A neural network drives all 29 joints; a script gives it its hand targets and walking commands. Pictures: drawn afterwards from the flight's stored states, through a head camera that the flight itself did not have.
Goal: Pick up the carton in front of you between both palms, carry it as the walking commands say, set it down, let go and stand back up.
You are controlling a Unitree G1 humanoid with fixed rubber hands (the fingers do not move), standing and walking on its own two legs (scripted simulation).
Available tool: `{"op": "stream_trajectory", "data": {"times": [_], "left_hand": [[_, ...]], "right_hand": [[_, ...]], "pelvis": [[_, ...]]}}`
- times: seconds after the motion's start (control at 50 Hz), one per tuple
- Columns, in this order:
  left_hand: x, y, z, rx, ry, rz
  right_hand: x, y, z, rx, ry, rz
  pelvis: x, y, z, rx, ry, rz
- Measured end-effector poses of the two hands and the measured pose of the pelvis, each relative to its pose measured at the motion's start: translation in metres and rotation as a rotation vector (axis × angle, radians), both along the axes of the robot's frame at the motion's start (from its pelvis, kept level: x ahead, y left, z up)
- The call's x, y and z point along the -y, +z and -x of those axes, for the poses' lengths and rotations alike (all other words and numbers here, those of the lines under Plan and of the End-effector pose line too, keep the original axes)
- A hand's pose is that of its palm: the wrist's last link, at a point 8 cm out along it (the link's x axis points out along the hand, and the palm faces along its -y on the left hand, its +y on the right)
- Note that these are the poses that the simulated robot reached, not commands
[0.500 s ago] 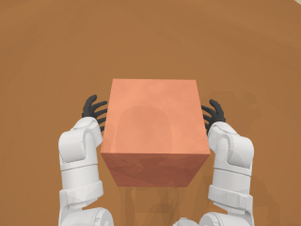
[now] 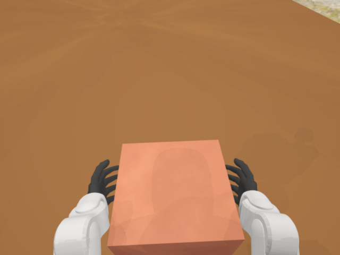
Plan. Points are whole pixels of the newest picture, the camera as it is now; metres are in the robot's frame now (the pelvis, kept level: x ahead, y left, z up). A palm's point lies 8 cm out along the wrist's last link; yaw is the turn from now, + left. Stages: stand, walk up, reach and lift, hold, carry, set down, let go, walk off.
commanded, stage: carry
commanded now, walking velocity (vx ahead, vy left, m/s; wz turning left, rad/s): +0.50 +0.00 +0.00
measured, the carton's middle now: (173, 210) +0.23 +0.00 +0.01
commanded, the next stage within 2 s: none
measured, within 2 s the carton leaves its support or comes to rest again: neither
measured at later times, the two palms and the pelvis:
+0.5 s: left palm (113, 106) +0.56 +0.19 +0.07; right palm (207, 108) +0.52 -0.11 +0.08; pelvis +0.32 +0.06 +0.00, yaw -3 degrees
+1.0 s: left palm (140, 60) +0.86 +0.13 +0.07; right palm (210, 60) +0.87 -0.17 +0.06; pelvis +0.64 -0.02 -0.01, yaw +1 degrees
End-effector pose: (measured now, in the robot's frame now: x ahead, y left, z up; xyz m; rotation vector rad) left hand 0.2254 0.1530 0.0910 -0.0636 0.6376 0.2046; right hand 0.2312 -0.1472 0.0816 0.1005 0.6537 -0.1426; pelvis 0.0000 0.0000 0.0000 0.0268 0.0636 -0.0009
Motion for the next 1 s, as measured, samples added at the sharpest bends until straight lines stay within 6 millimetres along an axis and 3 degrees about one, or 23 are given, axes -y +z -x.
{"op": "stream_trajectory", "data": {"times": [0.16,0.3,0.38,0.52,0.7,0.78,0.86,0.92,1.0], "left_hand": [[-0.008,0.004,-0.1,0.055,-0.026,0.015],[-0.033,-0.034,-0.219,0.038,-0.051,0.057],[-0.038,-0.041,-0.268,-0.048,-0.084,0.06],[-0.04,-0.021,-0.34,-0.036,-0.119,0.06],[-0.033,0.002,-0.446,0.059,-0.053,0.055],[-0.015,-0.003,-0.505,0.069,-0.04,0.042],[0.008,-0.02,-0.57,0.051,-0.034,0.007],[0.016,-0.028,-0.603,-0.02,-0.012,0.002],[0.019,-0.018,-0.639,-0.04,0.024,0.003]], "right_hand": [[-0.008,0.007,-0.092,0.054,-0.032,0.005],[-0.033,-0.02,-0.201,0.037,-0.063,0.05],[-0.039,-0.026,-0.24,-0.049,-0.093,0.049],[-0.042,-0.003,-0.304,-0.038,-0.121,0.052],[-0.034,0.017,-0.428,0.058,-0.059,0.043],[-0.015,0.006,-0.49,0.069,-0.051,0.023],[0.008,-0.02,-0.558,0.05,-0.049,-0.012],[0.016,-0.029,-0.598,-0.022,-0.025,-0.019],[0.019,-0.02,-0.643,-0.042,0.006,-0.02]], "pelvis": [[-0.014,-0.009,-0.106,0.016,-0.014,0.012],[-0.043,-0.04,-0.215,0.029,-0.042,0.009],[-0.055,-0.026,-0.254,0.017,-0.062,0.027],[-0.061,0.0,-0.329,0.005,-0.053,0.058],[-0.041,-0.001,-0.446,0.006,-0.03,0.046],[-0.022,-0.015,-0.507,0.01,-0.023,0.026],[0.0,-0.034,-0.569,0.016,-0.006,0.037],[0.012,-0.026,-0.6,0.006,0.01,0.024],[0.022,-0.009,-0.643,-0.002,0.013,0.005]]}}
